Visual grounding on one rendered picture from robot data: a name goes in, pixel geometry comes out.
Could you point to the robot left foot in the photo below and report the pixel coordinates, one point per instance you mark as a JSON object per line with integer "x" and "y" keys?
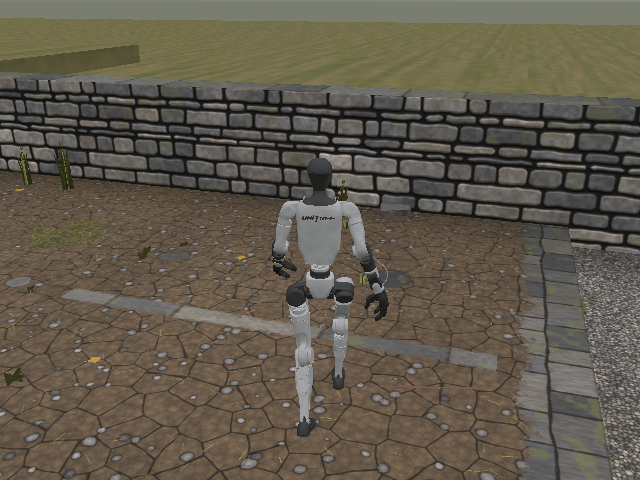
{"x": 304, "y": 428}

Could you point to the left robot hand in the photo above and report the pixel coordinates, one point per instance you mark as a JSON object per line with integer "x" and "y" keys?
{"x": 287, "y": 265}

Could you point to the right robot upper arm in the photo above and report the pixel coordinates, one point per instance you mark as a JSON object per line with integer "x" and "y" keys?
{"x": 355, "y": 224}

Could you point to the robot left thigh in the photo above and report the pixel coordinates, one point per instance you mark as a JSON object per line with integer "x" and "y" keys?
{"x": 300, "y": 316}

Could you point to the right robot forearm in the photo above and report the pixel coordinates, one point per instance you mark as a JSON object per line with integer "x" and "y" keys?
{"x": 371, "y": 272}

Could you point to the left robot upper arm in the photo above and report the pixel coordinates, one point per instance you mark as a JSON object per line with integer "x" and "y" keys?
{"x": 287, "y": 212}

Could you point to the left robot forearm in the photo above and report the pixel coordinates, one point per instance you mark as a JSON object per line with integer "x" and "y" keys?
{"x": 278, "y": 259}

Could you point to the right robot hand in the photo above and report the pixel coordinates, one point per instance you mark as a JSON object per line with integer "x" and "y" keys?
{"x": 383, "y": 304}

